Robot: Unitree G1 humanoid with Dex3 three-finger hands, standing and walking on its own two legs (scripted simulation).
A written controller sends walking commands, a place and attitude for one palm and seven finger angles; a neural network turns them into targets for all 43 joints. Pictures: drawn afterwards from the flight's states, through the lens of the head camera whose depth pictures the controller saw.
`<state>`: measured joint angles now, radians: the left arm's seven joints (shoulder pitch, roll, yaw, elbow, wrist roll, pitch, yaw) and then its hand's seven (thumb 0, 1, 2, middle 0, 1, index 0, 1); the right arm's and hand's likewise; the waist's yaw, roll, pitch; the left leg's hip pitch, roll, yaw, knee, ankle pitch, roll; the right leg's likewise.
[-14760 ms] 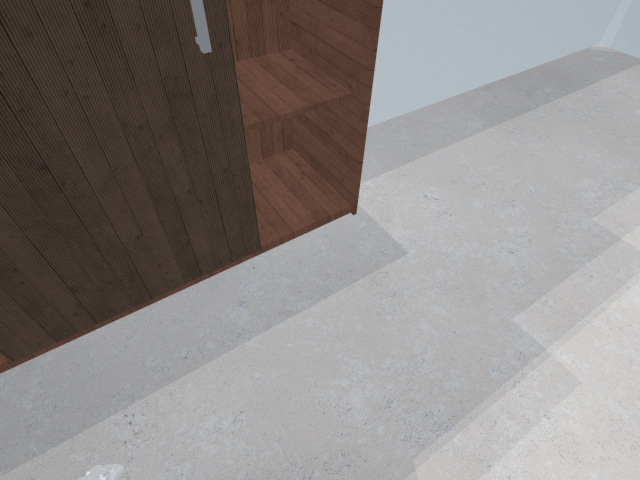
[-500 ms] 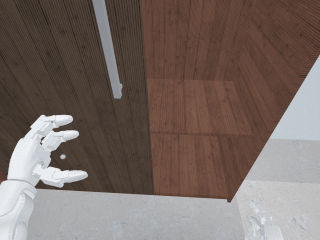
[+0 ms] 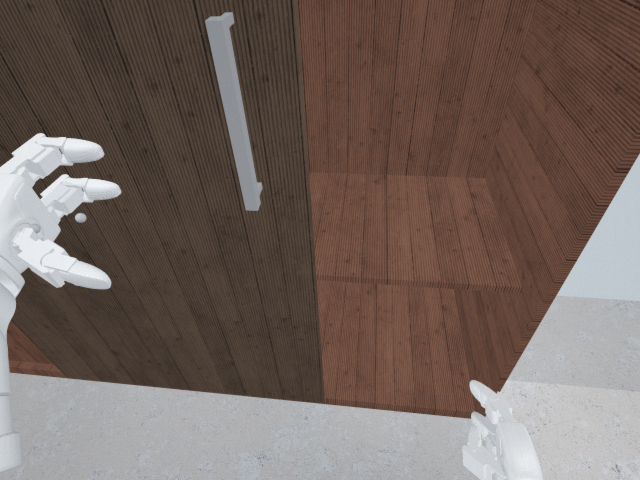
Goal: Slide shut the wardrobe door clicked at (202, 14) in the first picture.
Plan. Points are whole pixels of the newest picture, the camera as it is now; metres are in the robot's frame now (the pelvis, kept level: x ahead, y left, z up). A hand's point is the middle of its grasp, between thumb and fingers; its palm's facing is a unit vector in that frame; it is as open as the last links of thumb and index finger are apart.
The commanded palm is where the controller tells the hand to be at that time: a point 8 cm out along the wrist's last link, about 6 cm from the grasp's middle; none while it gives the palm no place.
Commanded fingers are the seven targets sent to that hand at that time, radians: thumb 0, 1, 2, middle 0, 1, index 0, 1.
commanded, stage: raise the hand with hooked fingers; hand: left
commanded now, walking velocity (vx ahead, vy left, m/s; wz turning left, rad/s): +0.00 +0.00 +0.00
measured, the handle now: (241, 122) +0.52 +0.18 +0.23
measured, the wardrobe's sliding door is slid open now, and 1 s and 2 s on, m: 0.46 0.46 0.46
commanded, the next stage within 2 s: move the hooked fingers beside the handle in 0.50 s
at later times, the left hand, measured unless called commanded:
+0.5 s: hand (88, 212) +0.28 +0.27 +0.24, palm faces +0.12 -0.99 -0.12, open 14.0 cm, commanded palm +0.24 +0.31 +0.25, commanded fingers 0.00 -0.50 0.30 -0.30 -1.20 -0.30 -1.20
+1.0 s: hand (125, 189) +0.33 +0.26 +0.24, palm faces +0.08 -0.99 -0.08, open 14.0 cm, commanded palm +0.30 +0.31 +0.24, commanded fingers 0.00 -0.50 0.30 -0.30 -1.20 -0.30 -1.20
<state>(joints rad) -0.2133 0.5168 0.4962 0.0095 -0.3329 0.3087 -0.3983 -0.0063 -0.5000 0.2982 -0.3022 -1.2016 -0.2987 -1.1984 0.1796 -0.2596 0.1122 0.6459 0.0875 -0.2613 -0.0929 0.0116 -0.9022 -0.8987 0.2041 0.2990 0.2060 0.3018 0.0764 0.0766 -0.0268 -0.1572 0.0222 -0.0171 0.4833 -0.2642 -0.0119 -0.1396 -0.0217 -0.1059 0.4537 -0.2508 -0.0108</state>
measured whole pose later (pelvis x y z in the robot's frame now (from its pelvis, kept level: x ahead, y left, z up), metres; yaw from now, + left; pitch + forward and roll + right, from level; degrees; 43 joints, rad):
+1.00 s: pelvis +0.00 +0.00 +0.00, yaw -1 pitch -2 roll +0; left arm -0.37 0.51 0.46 0.20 -0.30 0.31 -0.38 -0.01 -0.50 0.30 -0.30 -1.20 -0.30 -1.20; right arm 0.18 -0.27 0.09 0.65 0.09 -0.23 -0.10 0.01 -0.90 -0.90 0.20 0.30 0.20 0.30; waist 0.04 0.07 -0.03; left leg -0.17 0.03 -0.01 0.47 -0.26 -0.02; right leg -0.17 -0.02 -0.09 0.46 -0.25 -0.01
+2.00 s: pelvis +0.01 +0.01 +0.00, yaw -2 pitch +1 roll -1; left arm -0.70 0.57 0.42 0.69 -0.19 0.16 -0.33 -0.01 -0.50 0.30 -0.30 -1.20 -0.30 -1.20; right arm 0.30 -0.30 0.05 0.68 0.08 -0.16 -0.10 0.01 -0.90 -0.90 0.20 0.30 0.20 0.30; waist -0.03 0.05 -0.04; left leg -0.23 0.03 0.02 0.47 -0.26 0.00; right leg -0.22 -0.01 -0.06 0.43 -0.23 0.00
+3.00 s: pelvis +0.02 +0.01 +0.00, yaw -3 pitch +3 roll -1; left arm -0.76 0.54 0.40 0.76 -0.17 0.13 -0.29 -0.01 -0.50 0.30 -0.30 -1.21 -0.30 -1.20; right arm 0.31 -0.29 0.04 0.68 0.07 -0.11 -0.09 0.01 -0.90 -0.90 0.20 0.30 0.20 0.30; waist -0.04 0.05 -0.06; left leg -0.24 0.03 0.03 0.47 -0.28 0.00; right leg -0.24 -0.01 -0.05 0.42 -0.24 0.00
